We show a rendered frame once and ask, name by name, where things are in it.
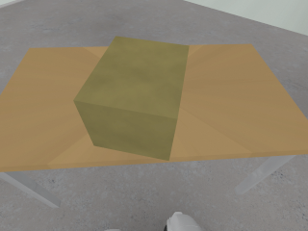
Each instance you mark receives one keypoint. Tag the right robot thigh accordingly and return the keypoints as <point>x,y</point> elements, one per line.
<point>182,222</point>

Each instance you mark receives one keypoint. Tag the robot right shin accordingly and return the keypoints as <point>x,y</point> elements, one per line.
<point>177,213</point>

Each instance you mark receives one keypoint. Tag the table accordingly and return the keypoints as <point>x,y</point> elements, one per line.
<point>232,106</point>

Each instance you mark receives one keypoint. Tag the carton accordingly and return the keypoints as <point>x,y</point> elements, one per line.
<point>131,100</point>

